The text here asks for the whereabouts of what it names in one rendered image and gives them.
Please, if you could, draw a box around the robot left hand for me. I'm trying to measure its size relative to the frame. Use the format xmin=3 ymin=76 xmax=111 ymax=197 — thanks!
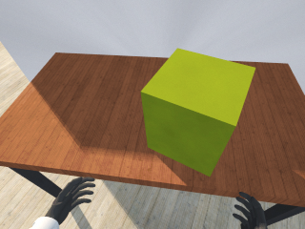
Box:
xmin=45 ymin=177 xmax=96 ymax=225

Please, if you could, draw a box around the carton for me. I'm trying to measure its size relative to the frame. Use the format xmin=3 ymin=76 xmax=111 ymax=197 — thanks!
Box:
xmin=140 ymin=48 xmax=255 ymax=177

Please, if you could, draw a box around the robot left forearm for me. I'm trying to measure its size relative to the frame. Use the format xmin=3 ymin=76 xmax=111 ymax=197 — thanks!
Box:
xmin=30 ymin=217 xmax=60 ymax=229

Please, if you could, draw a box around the table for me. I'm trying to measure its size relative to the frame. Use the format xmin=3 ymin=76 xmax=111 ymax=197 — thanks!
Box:
xmin=0 ymin=52 xmax=305 ymax=229

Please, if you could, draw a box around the robot right hand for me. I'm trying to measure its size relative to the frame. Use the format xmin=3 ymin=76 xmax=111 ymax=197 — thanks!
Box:
xmin=233 ymin=192 xmax=268 ymax=229

